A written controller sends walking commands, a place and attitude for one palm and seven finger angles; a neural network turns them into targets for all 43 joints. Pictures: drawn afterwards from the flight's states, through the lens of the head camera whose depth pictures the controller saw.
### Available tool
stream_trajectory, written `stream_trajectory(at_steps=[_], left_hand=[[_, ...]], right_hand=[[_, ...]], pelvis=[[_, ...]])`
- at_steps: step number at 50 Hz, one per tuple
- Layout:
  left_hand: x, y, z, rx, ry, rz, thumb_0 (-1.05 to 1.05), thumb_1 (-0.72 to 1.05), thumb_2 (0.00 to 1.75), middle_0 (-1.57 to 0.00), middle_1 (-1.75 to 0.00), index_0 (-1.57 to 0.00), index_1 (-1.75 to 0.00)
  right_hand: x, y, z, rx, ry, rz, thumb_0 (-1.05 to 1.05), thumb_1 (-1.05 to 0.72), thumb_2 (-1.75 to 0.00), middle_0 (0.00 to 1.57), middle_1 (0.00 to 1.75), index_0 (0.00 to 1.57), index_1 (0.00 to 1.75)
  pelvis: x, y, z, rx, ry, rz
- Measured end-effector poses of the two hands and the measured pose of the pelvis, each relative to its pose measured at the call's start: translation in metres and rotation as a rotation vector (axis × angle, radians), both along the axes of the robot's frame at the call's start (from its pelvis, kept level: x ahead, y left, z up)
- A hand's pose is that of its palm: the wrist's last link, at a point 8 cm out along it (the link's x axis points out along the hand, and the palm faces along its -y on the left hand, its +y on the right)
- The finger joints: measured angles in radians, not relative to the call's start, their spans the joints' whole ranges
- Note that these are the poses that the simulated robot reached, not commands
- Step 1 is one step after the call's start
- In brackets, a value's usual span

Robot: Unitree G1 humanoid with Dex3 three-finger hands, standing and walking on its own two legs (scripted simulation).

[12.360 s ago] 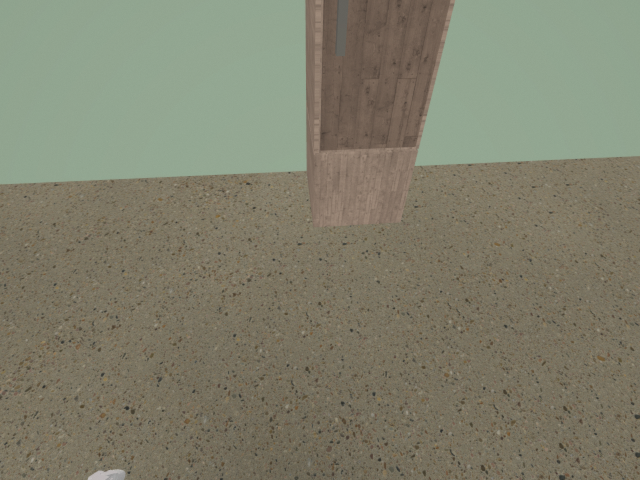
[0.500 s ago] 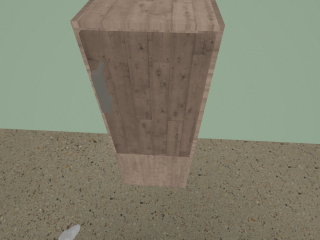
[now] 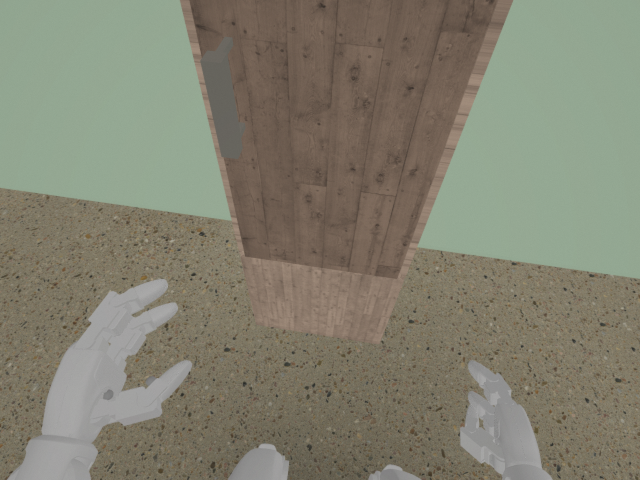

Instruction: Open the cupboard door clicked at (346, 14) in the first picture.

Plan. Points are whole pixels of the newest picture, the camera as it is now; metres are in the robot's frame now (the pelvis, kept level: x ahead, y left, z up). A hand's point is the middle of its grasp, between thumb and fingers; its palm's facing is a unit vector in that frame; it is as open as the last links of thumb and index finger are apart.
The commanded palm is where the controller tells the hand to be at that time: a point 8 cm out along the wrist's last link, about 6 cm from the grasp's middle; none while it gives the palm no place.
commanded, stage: raise the hand with hooked fingers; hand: left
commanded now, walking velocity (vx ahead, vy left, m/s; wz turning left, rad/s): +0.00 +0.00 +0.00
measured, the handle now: (229, 100) +0.56 +0.20 +0.16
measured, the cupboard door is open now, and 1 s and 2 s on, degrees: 0 0 0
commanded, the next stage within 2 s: move the hooked fingers beside the handle in 1.48 s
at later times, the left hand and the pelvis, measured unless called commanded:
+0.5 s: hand (113, 297) +0.26 +0.25 +0.11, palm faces +0.00 -1.00 -0.06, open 12.7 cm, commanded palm +0.24 +0.30 +0.13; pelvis +0.01 +0.02 +0.04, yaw -2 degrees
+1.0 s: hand (64, 212) +0.32 +0.30 +0.18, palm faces +0.02 -1.00 -0.05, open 14.0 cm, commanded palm +0.29 +0.34 +0.18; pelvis +0.02 +0.03 +0.06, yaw -2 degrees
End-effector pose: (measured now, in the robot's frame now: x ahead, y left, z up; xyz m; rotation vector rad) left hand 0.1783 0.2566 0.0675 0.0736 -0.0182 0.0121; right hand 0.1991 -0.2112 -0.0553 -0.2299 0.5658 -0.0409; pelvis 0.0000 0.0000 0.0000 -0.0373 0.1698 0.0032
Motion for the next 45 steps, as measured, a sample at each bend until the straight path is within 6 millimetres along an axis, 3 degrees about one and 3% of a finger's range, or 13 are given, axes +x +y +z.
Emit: stream_trajectory(at_steps=[4, 8, 14, 22, 34, 45], left_hand=[[0.023, 0.004, 0.005, -0.007, 0.056, -0.062, 0.01, 0.28, 0.63, -0.24, -0.7, -0.24, -0.69], [0.035, 0.013, 0.015, -0.015, 0.09, -0.047, 0.01, 0.19, 0.59, -0.25, -0.76, -0.25, -0.75], [0.045, 0.025, 0.032, -0.006, 0.042, -0.018, 0.0, 0.05, 0.53, -0.26, -0.85, -0.26, -0.84], [0.058, 0.039, 0.042, -0.007, 0.034, -0.026, 0.0, -0.14, 0.45, -0.27, -0.97, -0.27, -0.96], [0.081, 0.069, 0.075, -0.023, 0.008, -0.003, -0.01, -0.4, 0.34, -0.29, -1.14, -0.29, -1.14], [0.103, 0.087, 0.104, -0.022, -0.006, 0.007, -0.01, -0.49, 0.3, -0.3, -1.2, -0.3, -1.19]], right_hand=[[-0.032, 0.005, -0.012, 0.037, 0.086, -0.051, 0.01, -0.9, -0.9, 0.21, 0.3, 0.2, 0.3], [-0.06, -0.001, -0.01, 0.039, 0.128, -0.115, 0.01, -0.9, -0.9, 0.21, 0.3, 0.2, 0.3], [-0.079, -0.019, 0.002, -0.016, 0.141, -0.159, 0.01, -0.9, -0.9, 0.21, 0.3, 0.2, 0.3], [-0.062, -0.028, 0.025, -0.073, 0.076, -0.158, 0.01, -0.9, -0.9, 0.2, 0.3, 0.2, 0.3], [-0.018, 0.004, 0.046, -0.031, -0.016, -0.076, 0.01, -0.9, -0.9, 0.2, 0.3, 0.2, 0.3], [-0.022, 0.013, 0.045, -0.014, 0.024, -0.07, 0.01, -0.9, -0.9, 0.21, 0.3, 0.2, 0.3]], pelvis=[[-0.002, 0.003, 0.007, 0.002, -0.007, -0.009], [0.0, 0.008, 0.017, 0.01, -0.018, -0.025], [0.004, 0.014, 0.026, 0.016, -0.037, -0.035], [0.008, 0.021, 0.035, 0.014, -0.067, -0.035], [0.016, 0.026, 0.046, 0.008, -0.112, -0.026], [0.018, 0.027, 0.054, 0.011, -0.139, -0.027]])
